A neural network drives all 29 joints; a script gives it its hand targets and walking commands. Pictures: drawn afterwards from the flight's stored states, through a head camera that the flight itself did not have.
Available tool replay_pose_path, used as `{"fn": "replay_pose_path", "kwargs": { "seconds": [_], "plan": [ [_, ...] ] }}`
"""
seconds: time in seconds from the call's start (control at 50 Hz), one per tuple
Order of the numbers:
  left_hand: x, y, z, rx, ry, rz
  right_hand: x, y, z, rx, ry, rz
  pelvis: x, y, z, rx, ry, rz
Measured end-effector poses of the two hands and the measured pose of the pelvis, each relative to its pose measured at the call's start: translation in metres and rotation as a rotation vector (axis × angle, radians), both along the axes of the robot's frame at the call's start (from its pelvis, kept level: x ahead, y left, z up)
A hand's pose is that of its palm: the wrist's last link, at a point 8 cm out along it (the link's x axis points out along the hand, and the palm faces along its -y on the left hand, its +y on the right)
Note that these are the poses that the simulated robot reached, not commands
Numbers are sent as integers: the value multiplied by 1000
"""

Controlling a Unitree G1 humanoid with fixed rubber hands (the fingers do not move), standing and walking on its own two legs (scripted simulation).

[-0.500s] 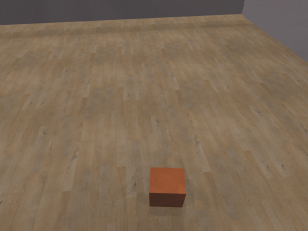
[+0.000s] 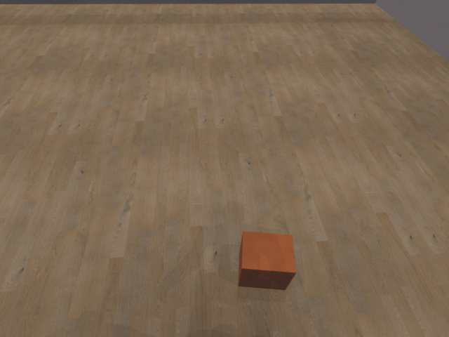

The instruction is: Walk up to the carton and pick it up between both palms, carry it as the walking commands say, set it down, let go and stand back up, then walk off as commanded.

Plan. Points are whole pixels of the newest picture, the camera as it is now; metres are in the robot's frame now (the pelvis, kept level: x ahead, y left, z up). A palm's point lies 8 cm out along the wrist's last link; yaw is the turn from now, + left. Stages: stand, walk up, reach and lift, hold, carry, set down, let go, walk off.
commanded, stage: walk off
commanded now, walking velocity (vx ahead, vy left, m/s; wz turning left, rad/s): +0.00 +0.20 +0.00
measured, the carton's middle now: (264, 261) +0.52 -0.15 -0.66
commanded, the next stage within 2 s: none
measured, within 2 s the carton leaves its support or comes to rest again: neither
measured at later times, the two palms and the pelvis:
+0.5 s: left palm out of the picture -0.03 +0.30 -0.10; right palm out of the picture +0.06 -0.19 -0.14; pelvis +0.01 +0.06 +0.01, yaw +2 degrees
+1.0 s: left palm out of the picture +0.07 +0.42 -0.13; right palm out of the picture +0.06 -0.05 -0.15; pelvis +0.03 +0.17 +0.00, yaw +0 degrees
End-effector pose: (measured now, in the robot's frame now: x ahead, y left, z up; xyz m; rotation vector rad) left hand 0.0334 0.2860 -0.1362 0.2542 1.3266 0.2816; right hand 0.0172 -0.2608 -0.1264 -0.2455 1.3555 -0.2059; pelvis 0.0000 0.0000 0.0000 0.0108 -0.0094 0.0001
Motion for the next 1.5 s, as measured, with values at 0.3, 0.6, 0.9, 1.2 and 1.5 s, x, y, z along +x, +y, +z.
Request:
{"fn": "replay_pose_path", "kwargs": {
  "seconds": [0.3, 0.6, 0.9, 1.2, 1.5],
  "plan": [
    [-5, -8, 23, 11, -34, -3, 10, 58, -26, 131, 8, 4, 5, 28, 6, 46, 9, 5],
    [-74, 46, 20, -27, 105, 142, 72, 101, -10, 99, -56, 82, 15, 88, 9, 41, 5, 34],
    [5, 134, -2, -47, 19, 42, 71, 189, 0, 50, -115, 38, 26, 160, 3, 26, 20, 3],
    [-6, 149, 32, -2, 27, 83, 51, 221, -23, 155, 18, 8, 42, 194, 14, 56, 4, 27],
    [-43, 242, -7, -72, 168, 166, 139, 298, 4, 49, -167, 117, 53, 280, -1, 18, 9, 20]
  ]
}}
